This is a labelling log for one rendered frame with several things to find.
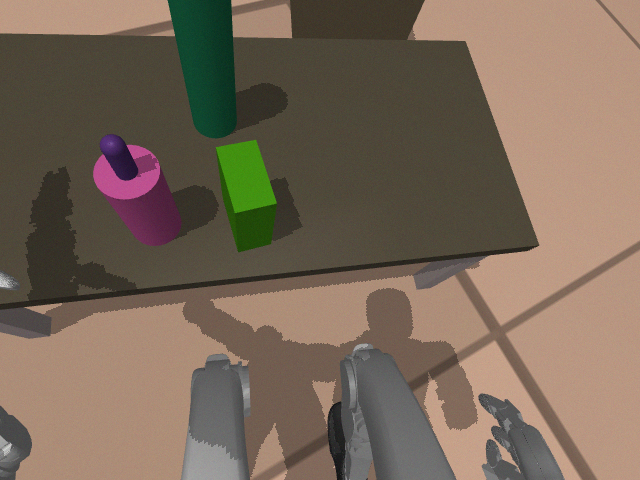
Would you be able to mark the right robot foot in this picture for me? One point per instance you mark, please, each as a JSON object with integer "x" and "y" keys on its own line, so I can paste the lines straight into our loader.
{"x": 336, "y": 439}

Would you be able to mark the left robot arm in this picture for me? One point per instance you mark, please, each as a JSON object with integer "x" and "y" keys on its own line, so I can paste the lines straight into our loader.
{"x": 15, "y": 445}

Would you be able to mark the coffee table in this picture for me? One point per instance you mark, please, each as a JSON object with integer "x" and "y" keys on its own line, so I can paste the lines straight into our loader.
{"x": 379, "y": 153}

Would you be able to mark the left robot hand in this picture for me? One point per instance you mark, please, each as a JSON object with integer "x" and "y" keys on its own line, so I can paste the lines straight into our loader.
{"x": 8, "y": 282}

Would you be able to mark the right robot hand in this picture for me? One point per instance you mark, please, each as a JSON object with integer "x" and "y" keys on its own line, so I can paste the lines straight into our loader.
{"x": 524, "y": 442}

